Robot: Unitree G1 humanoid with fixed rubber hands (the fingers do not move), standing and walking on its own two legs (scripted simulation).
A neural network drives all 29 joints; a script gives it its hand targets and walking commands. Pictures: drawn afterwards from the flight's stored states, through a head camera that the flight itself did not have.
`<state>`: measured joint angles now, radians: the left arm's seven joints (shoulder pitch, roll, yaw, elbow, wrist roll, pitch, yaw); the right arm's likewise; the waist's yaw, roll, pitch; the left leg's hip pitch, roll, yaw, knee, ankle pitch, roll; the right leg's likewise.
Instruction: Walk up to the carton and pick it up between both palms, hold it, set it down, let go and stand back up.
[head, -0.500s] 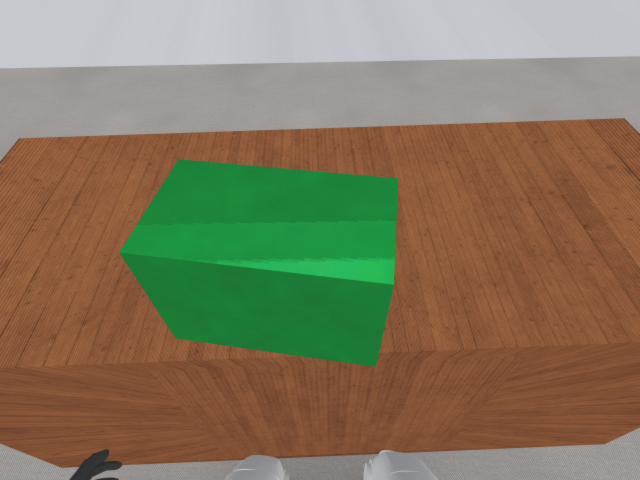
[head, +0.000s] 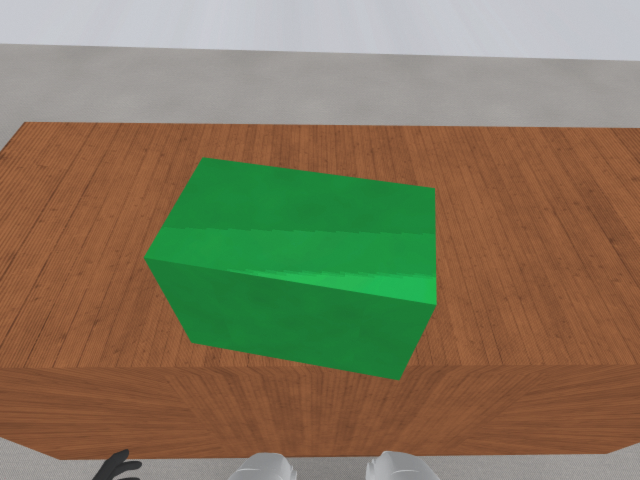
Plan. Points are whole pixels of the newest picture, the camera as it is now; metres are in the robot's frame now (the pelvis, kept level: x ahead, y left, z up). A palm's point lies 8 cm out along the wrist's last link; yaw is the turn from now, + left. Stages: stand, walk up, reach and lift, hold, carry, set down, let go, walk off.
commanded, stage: walk up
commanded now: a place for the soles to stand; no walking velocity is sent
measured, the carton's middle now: (303, 271) +0.36 +0.04 +0.03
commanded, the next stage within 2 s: none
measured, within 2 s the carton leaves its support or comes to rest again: neither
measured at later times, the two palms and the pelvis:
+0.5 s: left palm out of the picture +0.06 +0.30 -0.10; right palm out of the picture +0.02 -0.30 -0.11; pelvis -0.04 +0.00 +0.00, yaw +0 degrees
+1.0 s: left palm out of the picture +0.05 +0.29 -0.09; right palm out of the picture +0.01 -0.32 -0.11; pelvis -0.05 -0.01 +0.00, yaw +0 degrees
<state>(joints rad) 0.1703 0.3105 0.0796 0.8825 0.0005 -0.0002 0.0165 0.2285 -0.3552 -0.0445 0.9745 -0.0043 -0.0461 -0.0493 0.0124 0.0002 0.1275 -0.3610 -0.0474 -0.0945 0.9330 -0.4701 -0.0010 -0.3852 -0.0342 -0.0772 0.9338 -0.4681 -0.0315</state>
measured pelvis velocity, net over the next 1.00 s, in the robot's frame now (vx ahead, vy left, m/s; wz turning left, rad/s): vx -0.05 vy -0.01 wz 0.00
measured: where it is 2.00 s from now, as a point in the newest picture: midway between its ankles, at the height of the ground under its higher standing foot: outside the picture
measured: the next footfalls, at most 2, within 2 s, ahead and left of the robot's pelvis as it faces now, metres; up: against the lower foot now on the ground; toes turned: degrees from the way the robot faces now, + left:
right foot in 2.00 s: +0.04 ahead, -0.08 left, +0.00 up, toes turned +0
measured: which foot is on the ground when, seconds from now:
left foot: down 0.00-1.00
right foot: down 0.00-1.00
